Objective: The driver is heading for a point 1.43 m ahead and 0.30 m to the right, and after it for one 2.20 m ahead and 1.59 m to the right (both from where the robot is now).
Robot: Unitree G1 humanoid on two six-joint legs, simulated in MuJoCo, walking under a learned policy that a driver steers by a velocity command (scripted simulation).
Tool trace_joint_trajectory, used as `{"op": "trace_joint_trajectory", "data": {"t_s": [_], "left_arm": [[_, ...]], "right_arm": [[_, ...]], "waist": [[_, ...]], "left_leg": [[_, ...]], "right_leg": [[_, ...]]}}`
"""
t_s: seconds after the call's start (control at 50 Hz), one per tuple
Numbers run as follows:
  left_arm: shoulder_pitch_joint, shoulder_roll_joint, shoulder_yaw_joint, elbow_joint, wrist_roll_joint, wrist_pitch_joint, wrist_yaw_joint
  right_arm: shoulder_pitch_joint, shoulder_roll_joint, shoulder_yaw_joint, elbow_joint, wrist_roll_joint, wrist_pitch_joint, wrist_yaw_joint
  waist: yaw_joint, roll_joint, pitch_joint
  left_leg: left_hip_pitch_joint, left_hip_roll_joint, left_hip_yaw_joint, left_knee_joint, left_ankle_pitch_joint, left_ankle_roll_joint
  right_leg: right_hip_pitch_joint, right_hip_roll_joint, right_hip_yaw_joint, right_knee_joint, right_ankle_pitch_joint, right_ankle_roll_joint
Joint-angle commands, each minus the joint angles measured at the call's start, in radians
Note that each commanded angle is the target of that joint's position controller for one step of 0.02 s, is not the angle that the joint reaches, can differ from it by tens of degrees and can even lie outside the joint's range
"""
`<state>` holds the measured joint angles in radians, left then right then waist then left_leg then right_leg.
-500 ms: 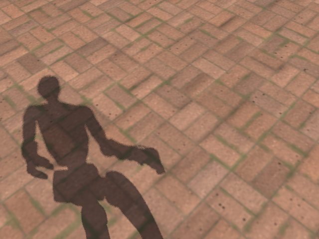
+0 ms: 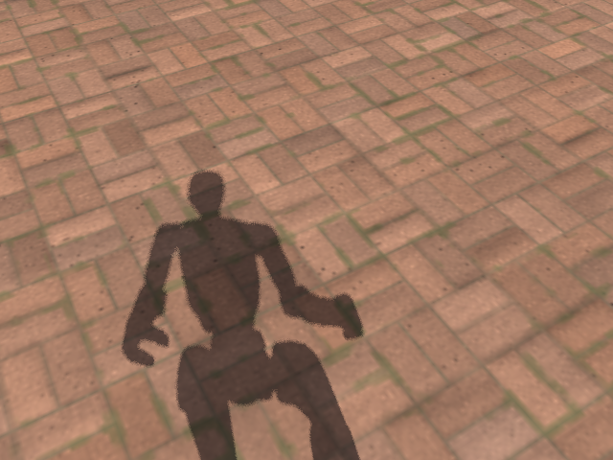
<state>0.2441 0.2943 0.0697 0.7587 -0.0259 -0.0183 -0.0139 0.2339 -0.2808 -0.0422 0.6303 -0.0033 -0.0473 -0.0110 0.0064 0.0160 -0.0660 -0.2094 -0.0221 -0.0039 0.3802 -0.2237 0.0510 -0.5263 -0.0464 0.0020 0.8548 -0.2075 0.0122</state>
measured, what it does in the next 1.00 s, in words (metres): walks ahead: right foot, then left foot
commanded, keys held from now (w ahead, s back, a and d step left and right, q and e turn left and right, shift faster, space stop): w+e+shift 0.38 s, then w+q+shift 0.62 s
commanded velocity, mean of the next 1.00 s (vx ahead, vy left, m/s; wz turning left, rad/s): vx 0.90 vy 0.00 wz -0.04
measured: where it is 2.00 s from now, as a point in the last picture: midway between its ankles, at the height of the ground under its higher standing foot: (392, 181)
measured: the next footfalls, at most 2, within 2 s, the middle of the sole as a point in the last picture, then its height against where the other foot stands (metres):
right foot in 0.28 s outside the picture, level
left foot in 0.76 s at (464, 407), level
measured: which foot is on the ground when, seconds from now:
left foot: down 0.00-0.30, up 0.32-0.74, down 0.76-1.00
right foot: up 0.00-0.26, down 0.28-0.74, up 0.76-1.00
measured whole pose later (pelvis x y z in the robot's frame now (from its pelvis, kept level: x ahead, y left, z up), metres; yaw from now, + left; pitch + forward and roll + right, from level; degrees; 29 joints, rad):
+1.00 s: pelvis +0.66 -0.36 -0.01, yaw -3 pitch -1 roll +2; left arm 0.05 0.22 -0.03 0.55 0.03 -0.15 0.01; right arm 0.49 -0.23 -0.05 0.81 0.03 -0.07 0.01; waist -0.08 -0.01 0.04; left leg -0.14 -0.24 -0.14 0.40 -0.23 0.17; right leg -0.71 -0.10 0.21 1.00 -0.17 0.03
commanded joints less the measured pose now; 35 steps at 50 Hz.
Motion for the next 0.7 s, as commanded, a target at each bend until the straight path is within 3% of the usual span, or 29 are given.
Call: {"op": "trace_joint_trajectory", "data": {"t_s": [0.02,0.14,0.22,0.24,0.26,0.28,0.3,0.32,0.34,0.36,0.38,0.4,0.42,0.44,0.48,0.52,0.56,0.62,0.66,0.7], "left_arm": [[-0.129,0.079,0.013,-0.112,-0.007,-0.028,-0.005],[-0.090,0.053,-0.004,-0.134,-0.011,-0.021,-0.019],[-0.072,0.070,-0.007,-0.143,-0.023,-0.010,-0.022],[-0.009,0.076,-0.003,-0.124,-0.027,-0.010,-0.021],[0.123,0.096,0.014,-0.077,-0.023,-0.010,-0.018],[0.350,0.179,0.060,0.007,-0.014,-0.012,-0.014],[0.478,0.285,0.083,0.029,-0.017,-0.020,-0.010],[0.379,0.301,0.061,-0.051,-0.011,-0.051,-0.028],[0.343,0.238,0.049,-0.094,-0.011,-0.070,-0.034],[0.350,0.211,0.043,-0.091,0.002,-0.080,-0.031],[0.315,0.200,0.036,-0.094,0.009,-0.078,-0.029],[0.245,0.154,0.018,-0.105,0.017,-0.075,-0.021],[0.196,0.111,-0.001,-0.120,0.027,-0.071,-0.013],[0.175,0.092,-0.009,-0.120,0.030,-0.071,-0.003],[0.188,0.074,-0.021,-0.098,0.031,-0.077,0.011],[0.229,0.062,-0.029,-0.060,0.028,-0.080,0.025],[0.252,0.061,-0.037,-0.028,0.031,-0.082,0.042],[0.294,0.085,-0.036,0.023,0.037,-0.088,0.057],[0.283,0.129,-0.027,0.035,0.046,-0.082,0.070],[0.259,0.184,-0.006,0.034,0.067,-0.065,0.096]], "right_arm": [[0.017,-0.181,-0.060,-0.032,0.002,-0.036,0.000],[-0.027,-0.188,-0.073,-0.002,0.012,-0.047,0.016],[-0.040,-0.196,-0.085,0.024,0.016,-0.028,0.027],[-0.068,-0.190,-0.083,0.023,0.015,-0.019,0.027],[-0.111,-0.178,-0.077,0.015,0.011,-0.012,0.024],[-0.129,-0.137,-0.062,0.000,0.000,-0.008,0.018],[-0.153,-0.028,-0.025,-0.036,-0.027,-0.017,0.012],[-0.130,0.018,-0.005,-0.118,-0.009,-0.059,0.011],[-0.225,-0.106,-0.024,-0.133,0.037,-0.099,0.019],[-0.251,-0.117,-0.024,-0.139,0.053,-0.125,0.029],[-0.244,-0.091,-0.017,-0.120,0.035,-0.134,0.026],[-0.197,-0.085,-0.018,-0.097,0.019,-0.127,0.028],[-0.152,-0.087,-0.023,-0.071,0.021,-0.108,0.038],[-0.129,-0.095,-0.027,-0.050,0.023,-0.088,0.043],[-0.163,-0.080,-0.021,-0.036,0.016,-0.057,0.049],[-0.239,-0.050,-0.007,-0.042,0.017,-0.050,0.057],[-0.313,-0.025,0.004,-0.051,0.032,-0.061,0.072],[-0.383,-0.027,-0.002,-0.066,0.055,-0.076,0.102],[-0.354,-0.062,-0.021,-0.063,0.058,-0.084,0.116],[-0.254,-0.098,-0.038,-0.048,0.066,-0.074,0.118]], "waist": [[-0.055,0.116,0.096],[-0.026,0.079,0.119],[-0.011,0.059,0.144],[0.026,0.040,0.134],[0.099,0.018,0.090],[0.194,-0.097,0.002],[0.213,-0.372,0.043],[0.095,-0.523,-0.059],[0.148,-0.292,-0.039],[0.138,-0.153,-0.029],[0.101,-0.027,-0.003],[0.047,-0.012,0.032],[0.014,-0.064,0.065],[0.004,-0.077,0.095],[0.016,-0.062,0.146],[0.046,-0.057,0.175],[0.073,-0.067,0.197],[0.090,-0.084,0.211],[0.058,-0.124,0.159],[-0.015,-0.185,0.085]], "left_leg": [[0.143,0.352,-0.259,-0.253,-0.371,0.136],[0.132,0.363,-0.055,-0.286,-0.273,0.097],[0.161,0.354,0.068,-0.242,-0.248,0.077],[0.124,0.329,0.122,-0.172,-0.183,0.065],[0.049,0.280,0.193,-0.008,0.035,0.045],[-0.048,0.190,0.266,0.379,0.349,0.016],[-0.397,0.111,0.222,0.862,-0.121,-0.055],[-0.716,-0.066,-0.011,1.099,-0.354,-0.069],[-0.846,-0.003,-0.093,1.139,-0.254,-0.036],[-0.875,0.038,-0.100,1.106,-0.187,-0.007],[-0.801,0.082,-0.108,1.010,-0.119,-0.002],[-0.716,0.120,-0.108,0.915,-0.039,-0.007],[-0.656,0.142,-0.097,0.871,0.016,-0.014],[-0.642,0.151,-0.077,0.823,0.066,-0.025],[-0.647,0.142,-0.023,0.722,0.197,-0.040],[-0.627,0.114,0.032,0.584,0.319,-0.042],[-0.546,0.076,0.084,0.420,0.438,-0.030],[-0.459,-0.005,0.111,0.221,0.518,0.003],[-0.397,-0.078,0.157,0.165,0.513,0.029],[-0.286,-0.136,0.215,0.195,0.446,0.045]], "right_leg": [[-0.261,-0.059,0.053,0.009,0.015,-0.015],[-0.191,-0.116,0.000,-0.008,-0.004,-0.036],[-0.116,-0.114,-0.077,-0.035,-0.100,-0.085],[-0.016,-0.082,-0.122,-0.064,-0.091,-0.106],[0.174,-0.005,-0.201,-0.099,-0.069,-0.126],[0.435,0.107,-0.231,-0.132,-0.107,-0.160],[0.596,-0.047,0.142,-0.271,-0.246,-0.240],[0.747,-0.183,0.799,-0.588,-0.580,-0.395],[0.798,-0.264,0.872,-0.709,-0.607,-0.374],[0.786,-0.285,0.839,-0.657,-0.571,-0.368],[0.671,-0.264,0.749,-0.625,-0.493,-0.345],[0.554,-0.232,0.621,-0.607,-0.416,-0.323],[0.474,-0.193,0.522,-0.615,-0.362,-0.303],[0.441,-0.163,0.432,-0.635,-0.282,-0.282],[0.409,-0.112,0.264,-0.673,-0.037,-0.232],[0.411,-0.068,0.112,-0.706,0.213,-0.161],[0.388,-0.041,0.004,-0.760,0.314,-0.101],[0.470,-0.053,-0.089,-0.799,0.480,-0.036],[0.599,-0.073,-0.120,-0.723,0.837,0.005],[0.701,-0.110,-0.147,-0.549,1.285,0.040]]}}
